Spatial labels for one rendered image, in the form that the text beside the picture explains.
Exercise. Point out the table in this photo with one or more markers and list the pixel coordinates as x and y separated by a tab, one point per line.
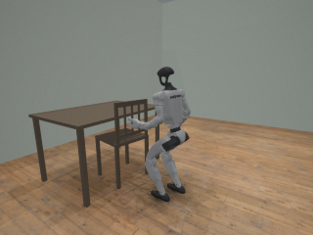
79	118

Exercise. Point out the robot right upper arm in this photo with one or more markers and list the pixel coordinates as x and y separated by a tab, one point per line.
185	105

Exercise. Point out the robot right forearm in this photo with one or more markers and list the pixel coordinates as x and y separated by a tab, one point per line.
183	119

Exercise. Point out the robot left forearm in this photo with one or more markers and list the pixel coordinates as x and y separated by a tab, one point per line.
149	125

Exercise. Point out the robot right thigh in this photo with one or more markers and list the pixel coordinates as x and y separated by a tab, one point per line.
166	157

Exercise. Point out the robot left hand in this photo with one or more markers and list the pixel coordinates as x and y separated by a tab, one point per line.
135	123

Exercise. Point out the robot left upper arm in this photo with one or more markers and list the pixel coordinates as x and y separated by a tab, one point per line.
158	101

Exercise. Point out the chair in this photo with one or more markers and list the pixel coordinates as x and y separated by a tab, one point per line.
123	137

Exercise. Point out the robot left thigh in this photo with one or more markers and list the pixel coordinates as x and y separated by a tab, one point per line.
165	143

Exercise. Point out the robot thigh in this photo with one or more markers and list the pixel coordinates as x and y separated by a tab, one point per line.
166	157
165	143

